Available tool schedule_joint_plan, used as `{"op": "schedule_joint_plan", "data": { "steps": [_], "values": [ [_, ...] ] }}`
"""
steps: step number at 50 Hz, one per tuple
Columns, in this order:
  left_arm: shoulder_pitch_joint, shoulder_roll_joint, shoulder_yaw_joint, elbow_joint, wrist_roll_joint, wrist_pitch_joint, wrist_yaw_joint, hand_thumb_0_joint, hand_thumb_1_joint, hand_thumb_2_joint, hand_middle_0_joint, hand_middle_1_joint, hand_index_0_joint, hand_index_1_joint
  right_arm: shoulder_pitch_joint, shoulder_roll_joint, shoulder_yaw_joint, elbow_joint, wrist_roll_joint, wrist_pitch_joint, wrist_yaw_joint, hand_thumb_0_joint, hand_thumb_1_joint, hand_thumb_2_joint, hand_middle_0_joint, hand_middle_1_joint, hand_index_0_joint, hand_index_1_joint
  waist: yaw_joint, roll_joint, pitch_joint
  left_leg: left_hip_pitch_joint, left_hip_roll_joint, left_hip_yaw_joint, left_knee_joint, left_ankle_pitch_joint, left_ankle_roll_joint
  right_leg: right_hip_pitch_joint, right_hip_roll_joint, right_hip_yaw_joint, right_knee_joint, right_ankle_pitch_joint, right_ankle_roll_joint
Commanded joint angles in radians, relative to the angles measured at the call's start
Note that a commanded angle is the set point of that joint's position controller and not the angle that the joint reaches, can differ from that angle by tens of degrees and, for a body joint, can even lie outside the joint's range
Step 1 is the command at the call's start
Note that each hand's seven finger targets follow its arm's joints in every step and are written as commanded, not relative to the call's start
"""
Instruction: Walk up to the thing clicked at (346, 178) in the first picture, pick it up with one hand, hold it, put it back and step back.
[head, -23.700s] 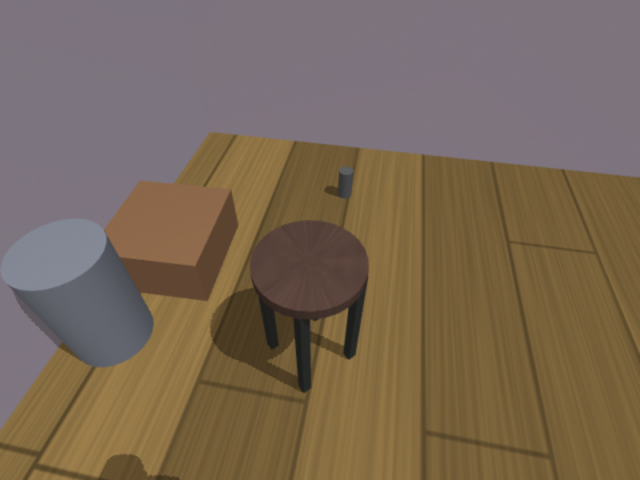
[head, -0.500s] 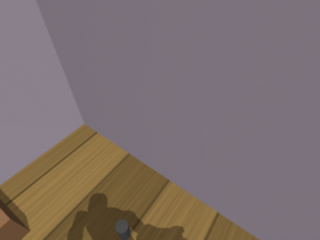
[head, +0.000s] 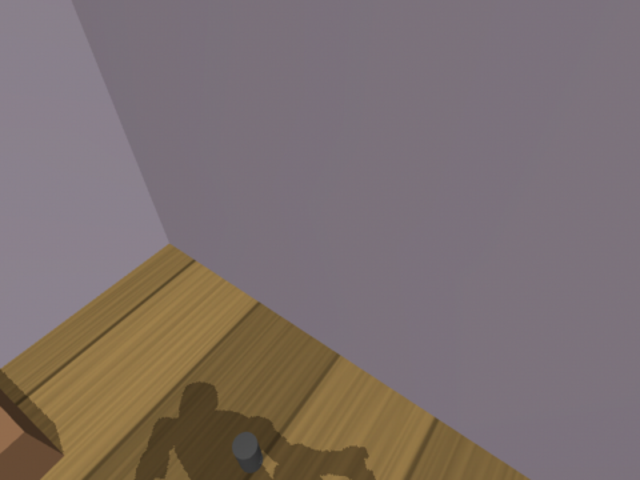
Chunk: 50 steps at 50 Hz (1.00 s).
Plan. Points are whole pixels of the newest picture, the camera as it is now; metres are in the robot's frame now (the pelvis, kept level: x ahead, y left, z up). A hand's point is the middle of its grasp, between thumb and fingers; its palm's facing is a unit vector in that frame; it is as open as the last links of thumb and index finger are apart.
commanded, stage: stand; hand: left
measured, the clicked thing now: (248, 453) +0.36 +0.20 -0.71
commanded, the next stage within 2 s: go down in 1.74 s
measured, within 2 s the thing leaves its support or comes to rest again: neither
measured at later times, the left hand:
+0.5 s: hand out of the picture +0.06 +0.25 -0.16, palm faces -0.02 -0.94 -0.34, open 7.4 cm
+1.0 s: hand out of the picture +0.07 +0.25 -0.16, palm faces -0.02 -0.94 -0.34, open 7.4 cm
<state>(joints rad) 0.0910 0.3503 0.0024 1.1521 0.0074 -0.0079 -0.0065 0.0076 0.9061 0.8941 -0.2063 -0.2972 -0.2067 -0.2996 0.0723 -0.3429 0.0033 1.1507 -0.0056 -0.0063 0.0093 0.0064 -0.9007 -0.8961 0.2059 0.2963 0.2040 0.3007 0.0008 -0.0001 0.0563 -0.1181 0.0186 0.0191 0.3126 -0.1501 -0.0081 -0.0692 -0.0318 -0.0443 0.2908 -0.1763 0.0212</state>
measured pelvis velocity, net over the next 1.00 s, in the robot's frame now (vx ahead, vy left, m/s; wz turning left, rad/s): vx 0.00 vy -0.01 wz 0.00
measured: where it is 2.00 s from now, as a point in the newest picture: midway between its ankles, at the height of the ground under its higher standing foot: outside the picture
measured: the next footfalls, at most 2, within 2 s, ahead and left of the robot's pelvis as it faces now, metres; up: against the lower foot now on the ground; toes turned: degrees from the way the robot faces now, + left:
none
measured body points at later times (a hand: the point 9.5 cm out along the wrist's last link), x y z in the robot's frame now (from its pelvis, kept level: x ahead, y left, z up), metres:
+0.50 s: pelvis +0.00 +0.00 +0.00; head +0.00 +0.00 +0.45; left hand +0.06 +0.30 -0.13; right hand +0.07 -0.30 -0.13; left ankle +0.01 +0.12 -0.75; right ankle -0.01 -0.13 -0.75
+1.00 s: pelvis +0.00 -0.01 +0.00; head +0.01 +0.00 +0.45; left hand +0.08 +0.30 -0.13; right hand +0.08 -0.31 -0.13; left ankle +0.01 +0.12 -0.75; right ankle -0.01 -0.13 -0.75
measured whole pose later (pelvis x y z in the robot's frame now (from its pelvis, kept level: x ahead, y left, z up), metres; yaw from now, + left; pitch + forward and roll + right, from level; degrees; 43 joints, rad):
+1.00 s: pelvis +0.00 -0.01 +0.00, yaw +0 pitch -2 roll +0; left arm 0.11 0.35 0.00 1.13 0.01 -0.01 -0.01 0.01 0.91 0.89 -0.21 -0.30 -0.21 -0.30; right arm 0.10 -0.35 0.01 1.14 -0.01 -0.01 0.01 0.01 -0.90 -0.90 0.21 0.30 0.20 0.30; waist 0.00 0.00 0.05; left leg -0.12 0.03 0.01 0.32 -0.16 -0.02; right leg -0.07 -0.02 -0.05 0.30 -0.19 0.01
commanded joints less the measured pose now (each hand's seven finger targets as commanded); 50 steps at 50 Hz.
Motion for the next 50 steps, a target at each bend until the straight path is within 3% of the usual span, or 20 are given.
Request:
{"op": "schedule_joint_plan", "data": {
  "steps": [1, 6, 17, 43, 50],
  "values": [
    [-0.037, 0.214, 0.038, -0.064, 0.003, -0.021, 0.013, 0.000, 0.900, 0.900, -0.200, -0.300, -0.200, -0.300, -0.049, -0.221, -0.040, -0.062, -0.003, -0.022, -0.013, 0.000, -0.900, -0.900, 0.200, 0.300, 0.200, 0.300, -0.002, 0.005, -0.091, 0.020, 0.119, -0.103, -0.047, 0.113, 0.022, -0.017, -0.120, 0.086, -0.051, 0.076, -0.027],
    [-0.034, 0.211, 0.038, -0.066, 0.003, -0.021, 0.012, 0.000, 0.900, 0.900, -0.200, -0.300, -0.200, -0.300, -0.042, -0.219, -0.038, -0.062, -0.004, -0.025, -0.014, 0.000, -0.900, -0.900, 0.200, 0.300, 0.200, 0.300, 0.001, 0.016, -0.082, 0.015, 0.118, -0.104, -0.048, 0.126, 0.021, -0.017, -0.119, 0.087, -0.047, 0.083, -0.027],
    [-0.016, 0.213, 0.038, -0.066, 0.004, -0.019, 0.009, 0.000, 0.900, 0.900, -0.200, -0.300, -0.200, -0.300, -0.023, -0.221, -0.038, -0.060, -0.003, -0.024, -0.013, 0.000, -0.900, -0.900, 0.200, 0.300, 0.200, 0.300, -0.002, 0.006, -0.063, 0.002, 0.115, -0.112, -0.058, 0.035, 0.021, -0.039, -0.115, 0.090, -0.052, 0.016, -0.033],
    [-0.015, 0.220, 0.035, -0.079, 0.003, -0.024, 0.013, 0.000, 0.900, 0.900, -0.200, -0.300, -0.200, -0.301, -0.013, -0.221, -0.035, -0.066, -0.004, -0.023, -0.014, 0.000, -0.900, -0.900, 0.200, 0.300, 0.200, 0.300, -0.003, -0.001, -0.090, 0.025, 0.121, -0.103, -0.031, 0.140, 0.021, -0.022, -0.120, 0.092, -0.039, 0.106, -0.033],
    [-0.015, 0.217, 0.036, -0.079, 0.000, -0.022, 0.012, 0.000, 0.900, 0.900, -0.200, -0.300, -0.200, -0.301, -0.009, -0.216, -0.033, -0.068, -0.004, -0.023, -0.014, 0.000, -0.900, -0.900, 0.200, 0.300, 0.200, 0.300, -0.003, 0.005, -0.067, 0.008, 0.116, -0.100, -0.040, 0.127, 0.018, -0.019, -0.118, 0.091, -0.044, 0.098, -0.034]
  ]
}}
